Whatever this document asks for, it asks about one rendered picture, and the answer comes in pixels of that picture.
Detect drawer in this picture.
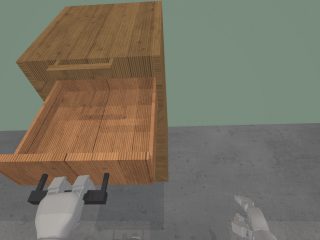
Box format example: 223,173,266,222
0,77,158,186

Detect right robot forearm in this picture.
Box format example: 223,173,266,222
252,230,277,240

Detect handle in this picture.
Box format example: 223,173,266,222
46,63,114,78
27,173,109,205

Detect left robot hand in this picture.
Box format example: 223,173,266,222
35,175,96,240

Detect right robot hand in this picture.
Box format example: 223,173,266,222
231,194,270,240

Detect cabinet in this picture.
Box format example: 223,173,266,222
16,1,169,182

